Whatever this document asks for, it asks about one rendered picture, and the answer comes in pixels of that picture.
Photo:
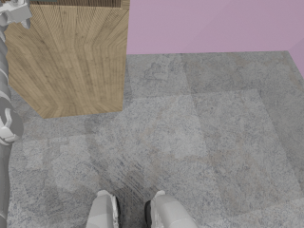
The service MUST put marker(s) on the robot left upper arm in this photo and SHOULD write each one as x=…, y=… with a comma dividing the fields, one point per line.
x=11, y=130

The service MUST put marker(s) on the left robot hand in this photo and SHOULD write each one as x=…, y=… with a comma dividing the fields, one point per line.
x=15, y=11

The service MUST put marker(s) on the right robot thigh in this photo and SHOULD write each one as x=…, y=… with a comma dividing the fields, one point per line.
x=171, y=213

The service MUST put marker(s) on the right robot shin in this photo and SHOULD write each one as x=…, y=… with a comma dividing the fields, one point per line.
x=154, y=223

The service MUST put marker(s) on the cabinet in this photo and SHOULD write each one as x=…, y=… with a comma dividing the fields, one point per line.
x=71, y=61

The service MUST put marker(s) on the robot left forearm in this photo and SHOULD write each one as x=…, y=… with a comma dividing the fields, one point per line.
x=4, y=68

